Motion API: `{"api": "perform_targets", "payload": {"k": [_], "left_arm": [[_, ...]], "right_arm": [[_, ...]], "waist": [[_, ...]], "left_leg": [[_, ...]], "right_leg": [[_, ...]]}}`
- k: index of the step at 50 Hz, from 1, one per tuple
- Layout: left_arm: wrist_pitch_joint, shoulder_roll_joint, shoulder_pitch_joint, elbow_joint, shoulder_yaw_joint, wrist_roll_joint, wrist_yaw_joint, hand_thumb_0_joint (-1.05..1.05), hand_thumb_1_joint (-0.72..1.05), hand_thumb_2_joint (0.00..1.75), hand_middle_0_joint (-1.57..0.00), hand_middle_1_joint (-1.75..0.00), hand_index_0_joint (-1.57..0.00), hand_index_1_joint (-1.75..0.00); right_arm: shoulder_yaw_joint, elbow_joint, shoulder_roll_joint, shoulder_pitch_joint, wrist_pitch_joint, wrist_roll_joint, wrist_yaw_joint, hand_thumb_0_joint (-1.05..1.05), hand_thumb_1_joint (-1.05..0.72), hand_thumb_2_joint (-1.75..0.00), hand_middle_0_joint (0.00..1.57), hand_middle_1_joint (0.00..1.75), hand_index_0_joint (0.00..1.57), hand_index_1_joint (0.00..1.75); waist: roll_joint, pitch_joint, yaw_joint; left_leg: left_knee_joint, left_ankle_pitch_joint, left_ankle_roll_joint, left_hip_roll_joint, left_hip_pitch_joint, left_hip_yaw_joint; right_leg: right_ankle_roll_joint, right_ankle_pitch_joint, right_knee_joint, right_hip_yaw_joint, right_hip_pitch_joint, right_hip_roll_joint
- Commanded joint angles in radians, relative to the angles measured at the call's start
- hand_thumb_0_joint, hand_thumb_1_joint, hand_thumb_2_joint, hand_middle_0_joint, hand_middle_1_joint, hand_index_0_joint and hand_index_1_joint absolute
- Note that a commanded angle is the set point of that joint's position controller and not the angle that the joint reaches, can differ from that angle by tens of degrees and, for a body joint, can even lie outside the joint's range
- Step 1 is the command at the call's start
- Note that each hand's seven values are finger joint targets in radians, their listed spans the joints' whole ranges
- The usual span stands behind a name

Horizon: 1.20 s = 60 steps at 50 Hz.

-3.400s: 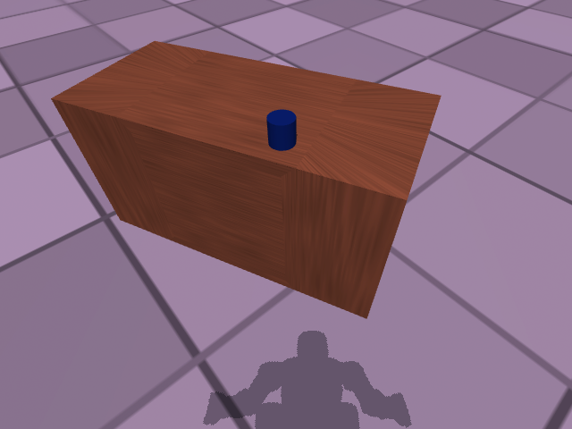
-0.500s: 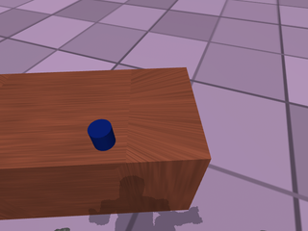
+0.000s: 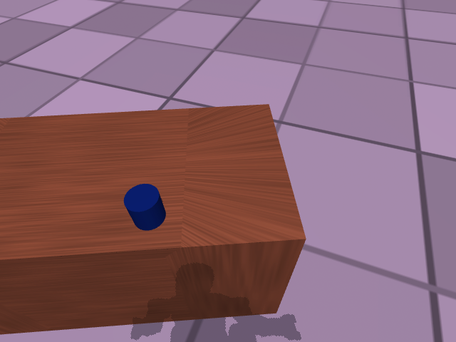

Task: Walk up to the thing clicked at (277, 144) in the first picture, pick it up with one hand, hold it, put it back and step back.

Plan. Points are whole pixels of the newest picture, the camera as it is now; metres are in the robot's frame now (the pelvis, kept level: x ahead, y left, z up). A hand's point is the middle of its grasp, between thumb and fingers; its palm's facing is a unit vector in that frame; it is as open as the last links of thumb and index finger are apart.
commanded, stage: walk up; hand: left
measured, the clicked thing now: (145, 207) +0.45 +0.23 -0.09
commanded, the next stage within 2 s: stand in 0.44 s
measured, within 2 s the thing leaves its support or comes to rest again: neither
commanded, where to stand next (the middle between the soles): +0.06 +0.00 m, yaw +3 degrees
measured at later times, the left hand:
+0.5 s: hand out of the picture +0.09 +0.26 -0.15, palm faces -0.03 -0.94 -0.33, open 7.4 cm
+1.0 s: hand out of the picture +0.08 +0.26 -0.15, palm faces +0.00 -0.94 -0.34, open 7.4 cm
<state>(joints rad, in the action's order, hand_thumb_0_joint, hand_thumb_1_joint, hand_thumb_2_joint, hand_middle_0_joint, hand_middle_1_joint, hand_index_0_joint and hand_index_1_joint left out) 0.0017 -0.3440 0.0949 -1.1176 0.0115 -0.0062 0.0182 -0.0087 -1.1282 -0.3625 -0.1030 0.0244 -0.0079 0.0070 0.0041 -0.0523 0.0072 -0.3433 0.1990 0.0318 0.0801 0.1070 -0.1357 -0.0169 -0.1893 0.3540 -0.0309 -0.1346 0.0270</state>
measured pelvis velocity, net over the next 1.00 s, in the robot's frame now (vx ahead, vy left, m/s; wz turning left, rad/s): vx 0.01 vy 0.01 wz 0.02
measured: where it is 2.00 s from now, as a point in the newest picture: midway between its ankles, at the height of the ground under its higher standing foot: outside the picture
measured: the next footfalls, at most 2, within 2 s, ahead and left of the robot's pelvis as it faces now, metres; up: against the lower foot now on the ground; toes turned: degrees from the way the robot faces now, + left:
none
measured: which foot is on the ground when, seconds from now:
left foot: down 0.00-1.00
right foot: down 0.00-1.00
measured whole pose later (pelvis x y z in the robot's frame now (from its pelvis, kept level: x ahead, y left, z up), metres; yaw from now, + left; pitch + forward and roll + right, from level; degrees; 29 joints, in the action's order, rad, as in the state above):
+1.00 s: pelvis +0.01 +0.01 +0.00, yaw +1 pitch -1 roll +0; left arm -0.02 -0.35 0.11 -1.14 -0.01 0.00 0.00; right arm 0.00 -1.15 -0.35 -0.10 0.01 -0.01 0.01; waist 0.01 -0.03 0.00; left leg -0.29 0.19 0.02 0.05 0.07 -0.12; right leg 0.00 -0.19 0.30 -0.02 -0.09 0.00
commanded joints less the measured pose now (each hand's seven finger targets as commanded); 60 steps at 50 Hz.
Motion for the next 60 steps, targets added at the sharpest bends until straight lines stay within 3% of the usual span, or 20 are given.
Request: {"api": "perform_targets", "payload": {"k": [1, 21, 22, 24, 35, 41, 46, 60], "left_arm": [[-0.021, -0.215, -0.048, 0.068, 0.046, -0.003, -0.016, 0.0, 0.9, 0.9, -0.2, -0.3, -0.2, -0.3], [-0.015, -0.215, -0.047, 0.072, 0.042, -0.004, -0.018, 0.0, 0.9, 0.9, -0.2, -0.3, -0.2, -0.3], [-0.024, -0.209, -0.051, 0.064, 0.033, 0.0, -0.022, 0.0, 0.9, 0.9, -0.2, -0.3, -0.2, -0.3], [-0.03, -0.216, -0.052, 0.058, 0.033, 0.0, -0.026, 0.0, 0.9, 0.9, -0.2, -0.3, -0.2, -0.3], [-0.038, -0.224, -0.051, 0.045, 0.029, 0.001, -0.03, 0.0, 0.9, 0.9, -0.2, -0.3, -0.2, -0.3], [-0.04, -0.216, -0.038, 0.04, 0.027, 0.001, -0.029, 0.0, 0.9, 0.9, -0.2, -0.3, -0.2, -0.3], [-0.037, -0.217, -0.043, 0.037, 0.028, 0.001, -0.031, 0.0, 0.9, 0.9, -0.2, -0.3, -0.2, -0.3], [-0.037, -0.223, -0.035, 0.04, 0.026, -0.001, -0.033, 0.0, 0.9, 0.9, -0.2, -0.3, -0.2, -0.3]], "right_arm": [[-0.046, 0.064, -0.213, 0.055, 0.022, 0.0, -0.017, 0.0, -0.9, -0.9, 0.2, 0.3, 0.2, 0.3], [-0.052, 0.073, -0.208, 0.059, 0.017, -0.001, -0.016, 0.0, -0.9, -0.9, 0.2, 0.3, 0.2, 0.3], [-0.039, 0.058, -0.19, 0.065, 0.01, -0.004, -0.016, 0.0, -0.9, -0.9, 0.2, 0.3, 0.2, 0.3], [-0.037, 0.059, -0.186, 0.064, 0.008, -0.005, -0.015, 0.0, -0.9, -0.9, 0.2, 0.3, 0.2, 0.3], [-0.036, 0.045, -0.193, 0.053, 0.008, -0.006, -0.01, 0.0, -0.9, -0.9, 0.2, 0.3, 0.2, 0.3], [-0.034, 0.041, -0.19, 0.049, 0.011, -0.006, -0.011, 0.0, -0.9, -0.9, 0.2, 0.3, 0.2, 0.3], [-0.032, 0.04, -0.188, 0.043, 0.008, -0.006, -0.012, 0.0, -0.9, -0.9, 0.2, 0.3, 0.2, 0.3], [-0.032, 0.042, -0.188, 0.05, 0.007, -0.003, -0.014, 0.0, -0.9, -0.9, 0.2, 0.3, 0.2, 0.3]], "waist": [[-0.005, 0.098, -0.001], [-0.003, 0.086, 0.003], [0.019, 0.101, -0.001], [0.006, 0.096, 0.004], [-0.022, 0.085, 0.005], [-0.005, 0.1, 0.001], [-0.01, 0.093, 0.001], [-0.002, 0.092, 0.002]], "left_leg": [[0.047, -0.096, -0.05, 0.088, -0.084, 0.102], [0.059, -0.132, -0.051, 0.093, -0.081, 0.095], [0.07, -0.13, -0.046, 0.097, -0.078, 0.101], [0.074, -0.145, -0.045, 0.098, -0.087, 0.104], [0.091, -0.114, -0.045, 0.095, -0.093, 0.113], [0.08, -0.179, -0.045, 0.095, -0.095, 0.11], [0.09, -0.165, -0.043, 0.092, -0.085, 0.115], [0.083, -0.216, -0.043, 0.097, -0.108, 0.123]], "right_leg": [[-0.022, 0.204, -0.054, -0.103, -0.038, -0.129], [-0.013, 0.243, -0.037, -0.093, -0.029, -0.121], [-0.009, 0.233, -0.064, -0.09, -0.013, -0.148], [-0.008, 0.251, -0.067, -0.094, -0.009, -0.15], [-0.005, 0.196, -0.091, -0.081, -0.016, -0.154], [-0.005, 0.271, -0.087, -0.08, 0.009, -0.163], [-0.005, 0.239, -0.088, -0.072, 0.012, -0.159], [-0.003, 0.274, -0.083, -0.066, 0.01, -0.162]]}}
